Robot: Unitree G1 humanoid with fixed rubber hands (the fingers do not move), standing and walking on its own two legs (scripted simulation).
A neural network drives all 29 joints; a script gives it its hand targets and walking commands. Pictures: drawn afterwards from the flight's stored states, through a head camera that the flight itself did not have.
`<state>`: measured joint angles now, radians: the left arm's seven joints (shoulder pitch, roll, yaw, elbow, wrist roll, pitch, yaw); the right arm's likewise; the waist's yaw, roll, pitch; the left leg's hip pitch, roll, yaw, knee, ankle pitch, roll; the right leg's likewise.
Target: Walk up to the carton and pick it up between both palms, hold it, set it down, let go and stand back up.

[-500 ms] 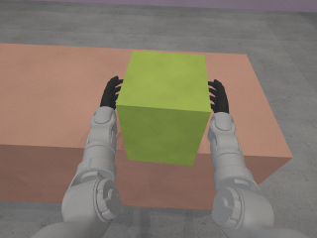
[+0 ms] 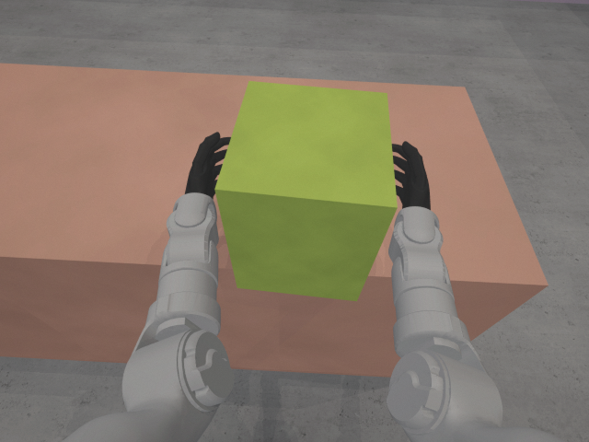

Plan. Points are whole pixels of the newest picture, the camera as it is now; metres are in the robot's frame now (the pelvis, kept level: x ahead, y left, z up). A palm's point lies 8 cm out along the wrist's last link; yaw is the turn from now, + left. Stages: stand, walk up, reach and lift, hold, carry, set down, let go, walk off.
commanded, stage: set down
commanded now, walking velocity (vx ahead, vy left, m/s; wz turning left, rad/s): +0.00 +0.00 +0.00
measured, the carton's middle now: (306, 198) +0.44 +0.00 +0.05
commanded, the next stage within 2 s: none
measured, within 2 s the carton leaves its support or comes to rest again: neither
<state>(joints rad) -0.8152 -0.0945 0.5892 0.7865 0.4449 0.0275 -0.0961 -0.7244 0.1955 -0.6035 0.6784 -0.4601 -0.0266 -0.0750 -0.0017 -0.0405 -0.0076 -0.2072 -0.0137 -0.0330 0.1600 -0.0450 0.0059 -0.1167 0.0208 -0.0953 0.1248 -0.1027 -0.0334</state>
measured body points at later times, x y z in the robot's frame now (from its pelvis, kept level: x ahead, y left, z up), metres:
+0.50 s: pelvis +0.00 +0.00 +0.00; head +0.07 +0.02 +0.45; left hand +0.44 +0.15 +0.08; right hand +0.42 -0.15 +0.09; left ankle +0.02 +0.11 -0.75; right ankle -0.03 -0.09 -0.75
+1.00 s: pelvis +0.01 +0.01 -0.01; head +0.08 +0.03 +0.44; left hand +0.47 +0.17 +0.06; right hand +0.45 -0.15 +0.06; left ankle +0.02 +0.11 -0.75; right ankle -0.03 -0.09 -0.75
